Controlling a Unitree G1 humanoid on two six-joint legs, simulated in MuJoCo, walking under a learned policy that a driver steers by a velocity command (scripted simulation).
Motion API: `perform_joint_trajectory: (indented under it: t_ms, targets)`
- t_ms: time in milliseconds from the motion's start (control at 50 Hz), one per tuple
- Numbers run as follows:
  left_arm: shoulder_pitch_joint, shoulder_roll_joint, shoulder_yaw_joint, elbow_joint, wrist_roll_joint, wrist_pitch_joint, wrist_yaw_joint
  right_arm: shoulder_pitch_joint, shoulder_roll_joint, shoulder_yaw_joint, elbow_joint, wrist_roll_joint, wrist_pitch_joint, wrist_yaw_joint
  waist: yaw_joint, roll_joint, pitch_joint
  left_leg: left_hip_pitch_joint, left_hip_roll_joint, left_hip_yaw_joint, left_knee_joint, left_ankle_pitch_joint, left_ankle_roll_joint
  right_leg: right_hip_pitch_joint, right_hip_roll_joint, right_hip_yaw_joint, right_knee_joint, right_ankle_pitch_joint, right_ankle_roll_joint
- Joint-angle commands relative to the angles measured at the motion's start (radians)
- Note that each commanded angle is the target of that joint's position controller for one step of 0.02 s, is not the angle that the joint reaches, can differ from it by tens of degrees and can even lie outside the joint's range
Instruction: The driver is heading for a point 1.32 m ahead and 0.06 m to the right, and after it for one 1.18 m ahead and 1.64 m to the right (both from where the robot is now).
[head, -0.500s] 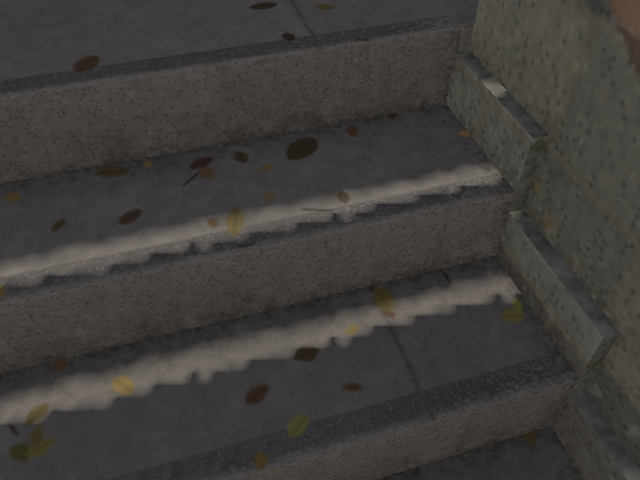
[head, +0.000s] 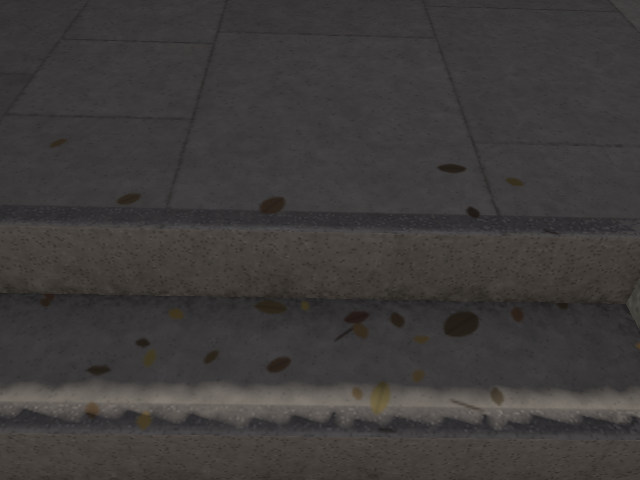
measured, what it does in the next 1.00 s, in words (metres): climbs: right foot 0.17 m higher, then left foot 0.17 m higher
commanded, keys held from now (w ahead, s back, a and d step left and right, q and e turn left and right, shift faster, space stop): w+q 0.16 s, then w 0.22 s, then w+e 0.62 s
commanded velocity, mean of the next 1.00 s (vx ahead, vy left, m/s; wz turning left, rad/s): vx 0.49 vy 0.00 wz -0.02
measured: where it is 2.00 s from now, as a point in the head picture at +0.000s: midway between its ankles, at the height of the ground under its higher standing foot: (362, 138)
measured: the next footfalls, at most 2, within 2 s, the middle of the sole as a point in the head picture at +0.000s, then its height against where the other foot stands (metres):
right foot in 0.32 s outside the picture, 0.17 m higher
left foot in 0.86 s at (192, 362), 0.17 m higher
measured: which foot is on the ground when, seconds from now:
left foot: down 0.00-0.34, up 0.36-0.84, down 0.86-1.00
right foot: up 0.00-0.30, down 0.32-0.86, up 0.88-1.00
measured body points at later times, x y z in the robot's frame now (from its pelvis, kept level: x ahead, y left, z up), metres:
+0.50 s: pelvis +0.28 -0.02 +0.17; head +0.26 -0.01 +0.62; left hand +0.22 +0.23 +0.02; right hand +0.47 -0.20 +0.07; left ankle +0.19 +0.12 -0.26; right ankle +0.33 -0.10 -0.52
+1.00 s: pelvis +0.55 +0.10 +0.32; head +0.54 +0.11 +0.77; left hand +0.63 +0.35 +0.19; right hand +0.69 -0.15 +0.22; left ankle +0.61 +0.23 -0.35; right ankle +0.46 -0.02 -0.16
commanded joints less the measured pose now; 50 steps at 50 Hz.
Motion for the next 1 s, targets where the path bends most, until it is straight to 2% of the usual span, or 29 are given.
perform_joint_trajectory:
  t_ms: [20,60,120,200,240,260,300,320,340,360,380,420,460,520,580,620,680,720,760,780,800,820,840,860,880,900,940,960,1000]
  targets:
    - [0.097,-0.126,-0.065,-0.092,-0.018,-0.006,0.004,-0.083,0.080,0.023,0.001,0.014,-0.015,0.035,0.129,-0.029,0.199,0.036,0.159,-0.334,-0.453,-0.024,-0.039,-0.434,-0.060,-0.013,0.197,0.017,-0.002]
    - [-0.030,-0.123,-0.089,-0.147,-0.003,0.006,0.023,-0.110,0.033,0.019,0.007,-0.007,-0.037,0.032,0.127,0.017,0.228,-0.148,0.104,-0.212,-0.500,0.044,-0.049,-0.381,-0.072,-0.117,0.019,0.121,0.042]
    - [-0.172,-0.194,-0.129,-0.215,0.004,0.023,0.062,0.044,-0.003,0.024,0.087,-0.014,-0.050,0.037,0.069,0.143,0.212,-0.082,0.134,-0.352,-0.566,0.050,0.043,-0.562,-0.064,-0.190,0.217,0.023,0.074]
    - [-0.484,-0.179,-0.153,-0.315,0.002,-0.013,0.084,0.298,-0.032,-0.008,0.129,0.030,-0.019,-0.027,-0.113,0.159,0.141,0.195,0.232,-0.485,-0.775,0.155,0.110,-0.601,-0.078,-0.274,-0.279,-0.060,0.133]
    - [-0.486,-0.165,-0.136,-0.310,-0.008,-0.013,0.076,0.257,-0.024,-0.012,0.136,0.046,-0.010,-0.068,-0.068,0.199,0.048,0.345,0.251,-0.347,-0.854,0.467,0.097,-0.339,-0.066,-0.313,-0.593,-0.120,0.091]
    - [-0.372,-0.123,-0.114,-0.274,-0.040,-0.016,0.067,0.180,-0.052,-0.009,0.127,0.025,-0.022,-0.082,0.023,0.289,-0.017,0.292,0.262,-0.295,-0.827,0.910,0.104,-0.020,-0.012,-0.339,-0.749,-0.170,0.051]
    - [-0.114,0.033,-0.030,-0.197,-0.040,-0.016,0.056,0.196,-0.135,-0.019,0.157,0.005,-0.044,-0.086,0.159,0.343,-0.195,0.561,0.319,-0.244,-0.562,1.875,0.114,0.242,0.086,-0.269,-0.841,-0.414,0.012]
    - [0.089,0.120,0.000,-0.144,-0.033,-0.006,0.041,0.101,-0.182,-0.031,0.142,-0.006,-0.054,-0.080,0.249,0.330,-0.255,0.642,0.337,-0.231,-0.379,1.969,0.121,0.359,0.057,-0.131,-1.014,-0.415,-0.019]
    - [0.292,0.185,0.021,-0.053,-0.001,0.005,0.030,0.016,-0.165,-0.031,0.103,-0.014,-0.071,-0.065,0.291,0.151,-0.351,0.491,0.307,-0.231,-0.091,1.806,0.148,0.623,-0.057,0.143,-1.178,-0.487,-0.076]
    - [0.401,0.216,0.050,0.046,0.048,0.027,0.042,0.079,0.015,-0.005,0.096,-0.002,-0.092,-0.017,0.224,-0.393,-0.428,0.014,0.040,-0.258,0.330,0.879,0.094,0.985,-0.293,0.756,-1.584,-0.537,-0.260]
    - [0.412,0.125,0.034,0.104,0.051,0.057,0.091,0.013,0.037,-0.001,0.101,-0.030,-0.122,0.038,0.240,-0.391,-0.348,-0.216,-0.106,-0.403,0.881,0.333,0.052,0.945,-0.371,1.113,-1.800,-0.507,-0.291]
    - [0.311,-0.135,-0.034,0.229,0.033,0.064,0.078,-0.209,0.105,0.033,-0.066,0.012,-0.127,0.095,0.097,-0.058,0.056,-0.453,-0.030,-0.351,1.209,0.303,0.089,0.555,-0.309,0.718,-1.697,-0.566,-0.170]
    - [0.210,-0.242,-0.063,0.300,0.034,0.042,0.042,-0.164,0.144,0.062,-0.107,0.011,-0.101,0.083,-0.044,0.107,0.178,-0.510,0.020,-0.287,1.326,0.320,0.119,0.362,-0.206,0.349,-1.639,-0.383,-0.074]
    - [0.169,-0.185,-0.061,0.326,0.017,0.047,0.000,-0.067,0.195,0.109,-0.118,0.034,-0.090,0.039,-0.116,0.083,0.250,-0.661,0.048,-0.239,1.343,0.320,0.090,0.275,-0.147,0.098,-1.686,-0.145,-0.048]
    - [0.162,-0.121,-0.068,0.291,-0.006,0.044,0.012,-0.190,0.135,0.116,-0.208,0.000,-0.073,0.018,-0.120,0.054,0.217,-0.576,0.157,-0.038,1.095,0.466,-0.016,0.102,-0.109,0.008,-1.754,-0.173,-0.065]
    - [0.327,-0.065,-0.056,0.326,0.002,0.038,0.036,-0.299,0.192,0.129,-0.227,0.005,-0.066,0.000,-0.035,-0.073,0.202,-0.733,0.196,0.010,1.278,0.388,-0.066,0.269,-0.159,0.138,-1.783,-0.226,-0.122]
    - [0.535,-0.060,-0.038,0.344,0.006,0.082,0.087,-0.538,0.197,0.150,-0.337,0.043,-0.105,0.006,0.108,-0.101,0.221,-1.209,0.264,-0.048,1.353,0.141,-0.113,0.740,-0.246,0.310,-1.749,-0.225,-0.099]
    - [0.606,-0.105,-0.033,0.329,-0.026,0.097,0.111,-0.706,0.217,0.170,-0.420,0.020,-0.133,0.028,0.165,-0.063,0.195,-1.120,0.304,-0.012,1.003,0.216,-0.151,0.726,-0.216,0.307,-1.788,-0.261,-0.091]
    - [0.617,-0.072,-0.011,0.311,-0.052,0.100,0.131,-0.827,0.271,0.200,-0.495,-0.006,-0.133,0.040,0.179,-0.066,0.164,-0.684,0.297,0.074,0.693,0.174,-0.142,0.470,-0.266,0.284,-2.045,-0.142,-0.126]
    - [0.560,-0.071,-0.010,0.299,-0.064,0.087,0.125,-0.797,0.251,0.187,-0.494,0.012,-0.122,0.041,0.121,-0.068,0.140,-0.325,0.255,0.179,0.476,0.141,-0.128,0.327,-0.231,0.191,-2.131,-0.044,-0.115]
    - [0.558,-0.027,-0.009,0.318,-0.042,0.068,0.111,-0.667,0.186,0.134,-0.470,0.030,-0.125,0.021,0.026,-0.237,0.000,0.036,0.136,0.220,0.446,0.065,-0.102,0.343,-0.212,0.132,-2.032,0.599,-0.112]
    - [0.551,0.036,0.002,0.327,-0.015,0.057,0.100,-0.478,0.081,0.077,-0.422,0.033,-0.121,0.002,-0.073,-0.342,-0.131,0.182,0.086,0.156,0.384,0.021,-0.062,0.551,-0.189,0.071,-1.831,1.223,-0.062]
    - [0.425,0.142,0.033,0.295,-0.013,0.056,0.103,-0.262,-0.060,0.014,-0.358,0.032,-0.108,-0.004,-0.211,-0.412,-0.190,0.190,0.102,0.030,0.205,-0.102,-0.023,0.744,-0.185,0.054,-1.607,1.418,-0.019]
    - [0.274,0.163,0.046,0.243,-0.011,0.045,0.105,-0.021,-0.167,-0.031,-0.275,0.020,-0.106,0.002,-0.325,-0.287,-0.280,0.437,0.215,-0.198,0.108,-0.082,0.034,0.588,-0.174,0.086,-1.331,1.265,-0.004]
    - [0.296,-0.031,0.025,0.175,-0.024,0.013,0.085,0.112,-0.257,-0.064,-0.193,-0.019,-0.092,0.003,-0.252,0.260,-0.416,0.756,0.493,-0.779,-0.312,-0.184,0.176,0.172,0.016,0.060,-0.946,0.434,0.028]
    - [0.284,-0.110,0.020,0.183,-0.006,-0.012,0.052,0.098,-0.221,-0.058,-0.182,-0.038,-0.067,-0.024,-0.237,0.348,-0.451,0.687,0.618,-1.198,-0.609,-0.314,0.230,0.027,0.102,0.193,-0.420,-0.044,0.046]
    - [0.050,-0.209,-0.005,0.027,-0.036,0.013,0.005,-0.067,-0.004,-0.005,-0.071,0.005,-0.026,-0.040,-0.104,0.235,-0.028,0.334,0.579,-0.828,-0.566,-0.283,0.117,-0.250,0.035,0.089,0.032,-0.036,0.019]
    - [0.034,-0.179,-0.008,-0.009,-0.035,0.032,0.006,-0.117,0.117,0.021,-0.004,-0.017,-0.030,-0.030,-0.025,0.145,0.096,0.185,0.533,-0.529,-0.472,-0.185,0.055,-0.298,-0.006,0.062,0.068,0.009,-0.015]
    - [0.152,-0.174,-0.015,0.007,-0.068,0.082,0.004,-0.157,0.192,0.030,0.083,-0.027,-0.037,-0.020,0.091,0.113,0.177,0.066,0.460,-0.221,-0.469,-0.004,-0.031,-0.255,-0.011,0.086,0.106,-0.001,-0.047]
